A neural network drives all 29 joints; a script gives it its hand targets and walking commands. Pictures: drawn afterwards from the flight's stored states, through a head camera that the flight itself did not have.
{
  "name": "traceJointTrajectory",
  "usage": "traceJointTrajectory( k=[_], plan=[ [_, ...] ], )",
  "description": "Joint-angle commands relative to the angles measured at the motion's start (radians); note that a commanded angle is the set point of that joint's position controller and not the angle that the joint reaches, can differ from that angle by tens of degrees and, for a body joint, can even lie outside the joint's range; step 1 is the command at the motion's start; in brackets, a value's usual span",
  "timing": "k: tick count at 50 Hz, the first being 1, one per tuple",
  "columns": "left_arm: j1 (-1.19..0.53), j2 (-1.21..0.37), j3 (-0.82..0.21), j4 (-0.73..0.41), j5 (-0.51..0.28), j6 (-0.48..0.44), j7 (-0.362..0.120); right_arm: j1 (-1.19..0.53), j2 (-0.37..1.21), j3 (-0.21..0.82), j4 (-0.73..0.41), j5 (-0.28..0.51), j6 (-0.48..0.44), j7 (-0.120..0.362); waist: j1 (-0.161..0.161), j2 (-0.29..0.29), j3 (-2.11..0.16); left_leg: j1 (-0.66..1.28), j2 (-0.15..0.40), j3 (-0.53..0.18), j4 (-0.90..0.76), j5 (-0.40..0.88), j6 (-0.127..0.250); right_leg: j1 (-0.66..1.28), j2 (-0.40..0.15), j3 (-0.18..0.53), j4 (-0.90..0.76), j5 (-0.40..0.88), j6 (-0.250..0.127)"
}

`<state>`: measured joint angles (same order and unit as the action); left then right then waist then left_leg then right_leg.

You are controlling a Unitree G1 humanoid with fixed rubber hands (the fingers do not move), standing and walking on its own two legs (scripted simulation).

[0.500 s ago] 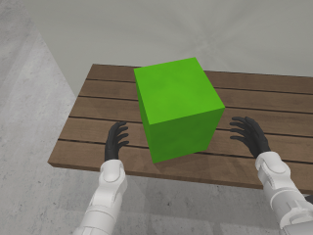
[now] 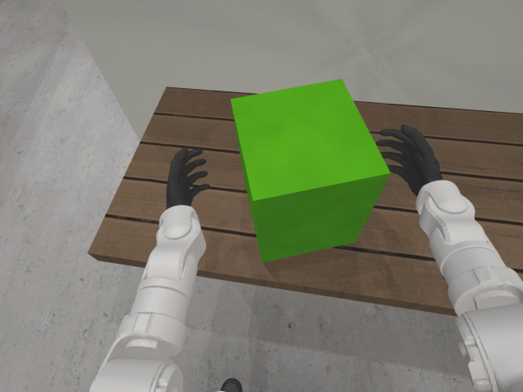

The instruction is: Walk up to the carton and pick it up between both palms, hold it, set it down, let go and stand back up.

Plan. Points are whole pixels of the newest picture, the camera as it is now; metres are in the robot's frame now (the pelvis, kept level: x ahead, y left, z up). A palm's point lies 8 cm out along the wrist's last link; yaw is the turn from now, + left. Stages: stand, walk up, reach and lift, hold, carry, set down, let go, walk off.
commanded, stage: reach and lift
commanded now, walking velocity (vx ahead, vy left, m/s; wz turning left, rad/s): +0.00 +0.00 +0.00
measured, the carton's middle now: (298, 177) +0.51 +0.04 -0.05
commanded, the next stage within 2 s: none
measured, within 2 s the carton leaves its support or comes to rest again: neither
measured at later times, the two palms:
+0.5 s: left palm (175, 158) +0.42 +0.23 +0.08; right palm (411, 124) +0.53 -0.11 +0.09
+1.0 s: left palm (181, 157) +0.44 +0.23 +0.06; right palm (399, 121) +0.55 -0.10 +0.08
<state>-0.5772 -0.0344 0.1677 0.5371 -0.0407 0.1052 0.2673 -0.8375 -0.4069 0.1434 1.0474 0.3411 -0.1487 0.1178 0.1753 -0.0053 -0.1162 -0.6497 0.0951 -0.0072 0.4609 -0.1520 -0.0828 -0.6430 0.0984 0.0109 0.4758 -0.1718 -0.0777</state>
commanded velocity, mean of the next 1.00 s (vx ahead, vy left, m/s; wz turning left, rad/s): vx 0.00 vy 0.00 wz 0.00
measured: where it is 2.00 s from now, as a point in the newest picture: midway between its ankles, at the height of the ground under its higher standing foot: outside the picture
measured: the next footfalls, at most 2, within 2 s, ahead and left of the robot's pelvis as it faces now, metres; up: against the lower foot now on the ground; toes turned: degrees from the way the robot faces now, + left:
none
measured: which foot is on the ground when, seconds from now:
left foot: down 0.00-1.00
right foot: down 0.00-1.00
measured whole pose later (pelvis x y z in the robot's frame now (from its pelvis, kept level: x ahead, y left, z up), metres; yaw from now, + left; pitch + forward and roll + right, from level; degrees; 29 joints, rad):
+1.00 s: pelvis +0.01 +0.01 +0.00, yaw +0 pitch +28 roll -1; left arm -0.96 -0.02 0.28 0.90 -0.01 0.07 0.24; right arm -1.19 -0.41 0.02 1.31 0.20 -0.07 0.10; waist 0.22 -0.02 -0.20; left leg -0.79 0.09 0.00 0.40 -0.10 -0.07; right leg -0.76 0.09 0.01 0.38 -0.11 -0.06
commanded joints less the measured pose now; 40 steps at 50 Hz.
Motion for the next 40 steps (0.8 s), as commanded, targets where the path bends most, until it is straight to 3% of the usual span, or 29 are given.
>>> traceJointTrajectory(
  k=[1,8,13,14,15,19,20,23,26,29,30,35,36,38,40],
  plan=[
    [-0.438,0.078,0.009,-0.21,0.029,-0.049,-0.007,-0.532,-0.212,-0.073,-0.177,-0.011,-0.045,-0.011,-0.013,-0.147,-0.89,0.194,-0.087,0.078,-0.003,0.28,0.066,0.629,-0.047,0.052,0.031,0.705,0.096],
    [-0.518,0.09,0.022,-0.197,0.023,-0.037,0.003,-0.611,-0.223,-0.065,-0.158,0.01,-0.02,-0.02,0.008,-0.13,-0.933,0.163,-0.082,0.078,-0.015,0.303,0.051,0.664,-0.045,0.034,0.051,0.759,0.106],
    [-0.591,0.129,0.065,-0.068,0.017,-0.025,-0.004,-0.693,-0.19,-0.009,-0.119,0.018,0.03,-0.017,0.045,-0.197,-0.928,0.067,-0.087,0.093,-0.04,0.218,0.067,0.713,-0.065,0.058,0.057,0.755,0.128],
    [-0.572,0.146,0.084,-0.121,0.019,-0.032,-0.004,-0.674,-0.188,-0.011,-0.168,0.023,0.023,-0.025,0.053,-0.2,-0.972,0.075,-0.089,0.096,-0.033,0.273,0.062,0.754,-0.064,0.059,0.069,0.84,0.136],
    [-0.621,0.134,0.062,-0.13,0.01,-0.033,-0.004,-0.732,-0.204,-0.031,-0.171,0.016,0.02,-0.03,0.036,-0.182,-1.007,0.077,-0.085,0.09,-0.032,0.292,0.052,0.741,-0.063,0.049,0.077,0.871,0.138],
    [-0.651,0.119,0.058,-0.1,0.016,-0.029,0.0,-0.739,-0.208,-0.045,-0.104,0.008,0.034,-0.028,0.043,-0.142,-1.031,0.132,-0.079,0.093,-0.014,0.367,0.028,0.693,-0.044,0.03,0.067,0.888,0.118],
    [-0.661,0.116,0.051,-0.057,0.017,-0.025,-0.001,-0.751,-0.214,-0.055,-0.058,-0.004,0.04,-0.026,0.032,-0.132,-1.013,0.132,-0.076,0.087,-0.018,0.355,0.025,0.67,-0.043,0.025,0.06,0.856,0.112],
    [-0.697,0.126,0.052,-0.028,-0.008,-0.023,-0.003,-0.808,-0.218,-0.06,-0.077,-0.023,0.044,-0.026,0.037,-0.19,-1.017,0.147,-0.07,0.094,-0.003,0.36,0.029,0.639,-0.031,0.012,0.048,0.813,0.114],
    [-0.727,0.151,0.073,-0.01,0.007,-0.018,-0.005,-0.837,-0.217,-0.086,-0.059,-0.047,0.051,-0.031,0.047,-0.185,-1.041,0.117,-0.074,0.101,-0.011,0.359,0.027,0.67,-0.04,0.014,0.052,0.851,0.119],
    [-0.769,0.165,0.08,-0.008,-0.007,-0.026,-0.006,-0.88,-0.207,-0.108,-0.089,-0.07,0.05,-0.032,0.047,-0.225,-1.079,0.063,-0.077,0.099,-0.02,0.351,0.029,0.726,-0.046,0.011,0.074,0.914,0.141],
    [-0.774,0.157,0.068,-0.023,-0.006,-0.027,-0.005,-0.877,-0.216,-0.119,-0.078,-0.078,0.048,-0.031,0.035,-0.216,-1.098,0.083,-0.075,0.098,-0.016,0.378,0.021,0.727,-0.045,0.005,0.077,0.939,0.141],
    [-0.82,0.178,0.088,0.039,0.001,-0.02,0.0,-0.921,-0.21,-0.123,-0.047,-0.091,0.068,-0.024,0.05,-0.238,-1.103,0.091,-0.071,0.101,-0.02,0.385,0.025,0.697,-0.039,-0.003,0.067,0.887,0.139],
    [-0.834,0.164,0.068,0.053,-0.008,-0.018,-0.001,-0.927,-0.21,-0.135,-0.035,-0.099,0.07,-0.024,0.034,-0.228,-1.092,0.09,-0.07,0.099,-0.025,0.364,0.025,0.676,-0.043,-0.004,0.059,0.852,0.136],
    [-0.856,0.157,0.067,0.026,-0.007,-0.028,0.009,-0.926,-0.201,-0.141,-0.029,-0.102,0.066,-0.022,0.047,-0.209,-1.138,0.138,-0.065,0.101,-0.007,0.416,0.013,0.643,-0.031,-0.016,0.05,0.832,0.124],
    [-0.845,0.141,0.056,0.094,-0.002,-0.024,0.006,-0.909,-0.196,-0.13,0.037,-0.102,0.074,-0.015,0.039,-0.188,-1.071,0.154,-0.059,0.097,-0.008,0.402,0.009,0.597,-0.032,-0.016,0.033,0.782,0.113]
  ],
)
